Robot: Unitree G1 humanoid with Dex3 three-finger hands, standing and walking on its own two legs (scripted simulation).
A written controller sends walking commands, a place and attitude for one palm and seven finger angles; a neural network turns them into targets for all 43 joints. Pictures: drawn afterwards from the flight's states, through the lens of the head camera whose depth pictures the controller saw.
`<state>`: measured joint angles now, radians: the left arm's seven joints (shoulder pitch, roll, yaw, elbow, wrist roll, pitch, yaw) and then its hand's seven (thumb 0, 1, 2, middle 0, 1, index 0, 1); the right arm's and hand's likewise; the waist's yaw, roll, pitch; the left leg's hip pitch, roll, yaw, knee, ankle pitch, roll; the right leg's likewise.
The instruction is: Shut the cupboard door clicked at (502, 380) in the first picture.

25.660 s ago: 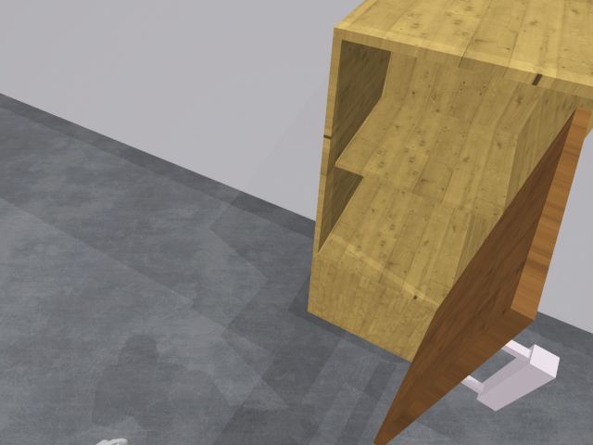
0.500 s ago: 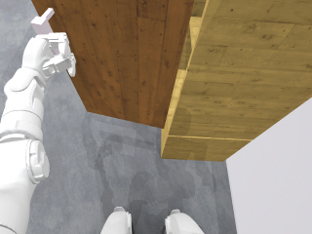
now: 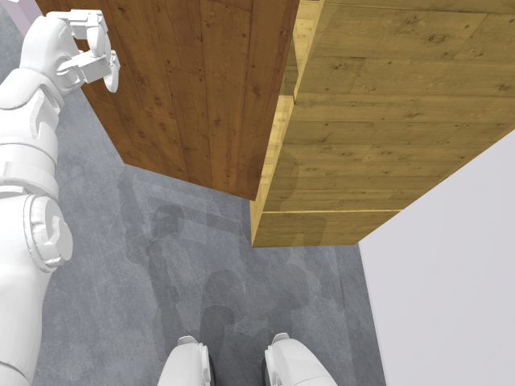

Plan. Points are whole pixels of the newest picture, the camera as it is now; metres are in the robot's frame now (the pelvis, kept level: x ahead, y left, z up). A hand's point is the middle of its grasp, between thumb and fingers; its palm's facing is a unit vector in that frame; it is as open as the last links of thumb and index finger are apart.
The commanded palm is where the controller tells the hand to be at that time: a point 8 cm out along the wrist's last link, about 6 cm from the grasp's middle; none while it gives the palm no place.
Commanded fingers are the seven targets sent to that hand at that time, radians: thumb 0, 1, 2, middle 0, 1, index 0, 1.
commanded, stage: push the door shut along its arc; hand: left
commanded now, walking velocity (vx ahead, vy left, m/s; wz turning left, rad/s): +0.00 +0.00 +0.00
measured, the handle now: (52, 32) +0.61 +0.21 +0.12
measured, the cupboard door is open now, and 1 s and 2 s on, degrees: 72 65 65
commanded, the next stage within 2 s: pull the fist back off the door in 0.28 s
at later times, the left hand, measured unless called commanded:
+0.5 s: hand (116, 37) +0.59 +0.13 +0.13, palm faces -0.05 -0.99 +0.13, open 3.0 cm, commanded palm +0.57 +0.14 +0.12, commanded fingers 0.00 0.90 0.90 -1.30 -1.50 -1.30 -1.50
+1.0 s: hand (133, 70) +0.54 +0.10 +0.12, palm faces +0.12 -0.99 -0.02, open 3.1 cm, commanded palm +0.49 +0.15 +0.12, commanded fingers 0.00 0.90 0.90 -1.30 -1.50 -1.30 -1.50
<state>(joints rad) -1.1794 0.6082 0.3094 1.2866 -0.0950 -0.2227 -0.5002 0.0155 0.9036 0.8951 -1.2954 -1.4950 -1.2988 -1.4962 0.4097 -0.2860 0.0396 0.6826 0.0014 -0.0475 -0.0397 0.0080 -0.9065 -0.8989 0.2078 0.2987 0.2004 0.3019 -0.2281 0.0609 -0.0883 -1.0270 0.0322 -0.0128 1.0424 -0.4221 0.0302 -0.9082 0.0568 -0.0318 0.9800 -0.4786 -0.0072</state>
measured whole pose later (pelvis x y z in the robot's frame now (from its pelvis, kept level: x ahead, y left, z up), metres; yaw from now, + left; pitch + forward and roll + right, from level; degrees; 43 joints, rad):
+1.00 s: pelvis +0.02 -0.02 +0.02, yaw +0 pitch +19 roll -1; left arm -0.92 0.32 0.35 1.15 -0.04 -0.36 0.04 0.01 0.90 0.89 -1.30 -1.49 -1.30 -1.50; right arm 0.47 -0.26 -0.01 0.66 -0.04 0.03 0.06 0.01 -0.91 -0.90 0.21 0.30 0.20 0.30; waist -0.17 0.06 -0.12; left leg -0.84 0.04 0.01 0.90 -0.40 0.00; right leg -0.75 0.06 -0.01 0.88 -0.47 -0.03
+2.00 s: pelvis +0.01 -0.02 +0.06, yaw +1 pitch +2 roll +0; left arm -0.11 0.26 0.13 0.22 -0.12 -0.11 -0.01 0.01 0.90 0.89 -1.19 -1.38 -1.20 -1.38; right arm 0.20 -0.25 0.02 0.60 0.06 0.00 -0.08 0.02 -0.91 -0.90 0.20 0.30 0.20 0.30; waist -0.01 0.06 -0.06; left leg -0.35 0.00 0.02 0.61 -0.29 0.01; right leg -0.27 0.02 0.00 0.62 -0.37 -0.02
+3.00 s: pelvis +0.03 -0.03 +0.07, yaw +2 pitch -4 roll +0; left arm 0.46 0.35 0.34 -0.36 -0.07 -0.08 0.09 0.01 0.89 0.89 -0.21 -0.30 -0.22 -0.30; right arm 0.18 -0.23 0.02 0.63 0.02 -0.07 -0.09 0.02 -0.91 -0.90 0.20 0.30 0.20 0.30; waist 0.06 0.07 -0.01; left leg -0.13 0.00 0.00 0.43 -0.23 0.00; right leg -0.04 0.03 -0.01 0.42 -0.31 -0.03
